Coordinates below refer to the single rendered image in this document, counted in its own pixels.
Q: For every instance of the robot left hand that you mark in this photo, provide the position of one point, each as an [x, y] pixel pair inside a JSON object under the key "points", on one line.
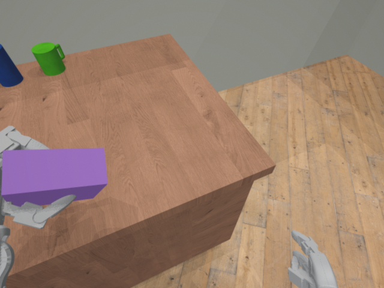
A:
{"points": [[29, 214]]}

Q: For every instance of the sponge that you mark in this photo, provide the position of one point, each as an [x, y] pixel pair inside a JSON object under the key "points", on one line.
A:
{"points": [[42, 176]]}

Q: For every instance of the robot left forearm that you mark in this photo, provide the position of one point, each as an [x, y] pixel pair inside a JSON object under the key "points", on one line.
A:
{"points": [[6, 255]]}

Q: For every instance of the robot right hand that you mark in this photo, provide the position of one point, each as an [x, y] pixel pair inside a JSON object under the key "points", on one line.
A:
{"points": [[316, 271]]}

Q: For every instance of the table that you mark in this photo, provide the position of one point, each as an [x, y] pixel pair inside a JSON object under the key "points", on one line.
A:
{"points": [[180, 165]]}

